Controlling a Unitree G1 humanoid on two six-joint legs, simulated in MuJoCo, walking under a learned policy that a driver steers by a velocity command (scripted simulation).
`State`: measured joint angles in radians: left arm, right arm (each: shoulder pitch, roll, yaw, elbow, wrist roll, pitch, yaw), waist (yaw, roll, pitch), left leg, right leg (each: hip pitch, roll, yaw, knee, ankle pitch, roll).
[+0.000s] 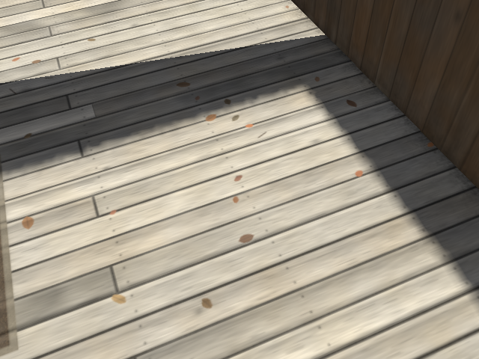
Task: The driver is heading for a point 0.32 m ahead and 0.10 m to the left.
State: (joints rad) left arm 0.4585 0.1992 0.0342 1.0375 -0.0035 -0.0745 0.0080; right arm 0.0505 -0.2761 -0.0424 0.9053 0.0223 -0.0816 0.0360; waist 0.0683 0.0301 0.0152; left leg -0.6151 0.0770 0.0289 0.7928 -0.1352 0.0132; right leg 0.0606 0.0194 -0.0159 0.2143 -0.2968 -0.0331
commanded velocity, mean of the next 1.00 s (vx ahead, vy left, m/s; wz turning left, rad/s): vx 0.17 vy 0.00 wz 0.00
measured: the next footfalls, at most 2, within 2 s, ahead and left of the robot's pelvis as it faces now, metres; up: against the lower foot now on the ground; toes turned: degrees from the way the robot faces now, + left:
left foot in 0.16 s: +0.28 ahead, +0.14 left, +0.00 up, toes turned +3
right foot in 0.58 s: +0.36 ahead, -0.09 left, +0.00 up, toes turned +0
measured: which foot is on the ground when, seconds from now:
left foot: up 0.00-0.14, down 0.16-1.00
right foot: down 0.00-0.18, up 0.20-0.56, down 0.58-1.00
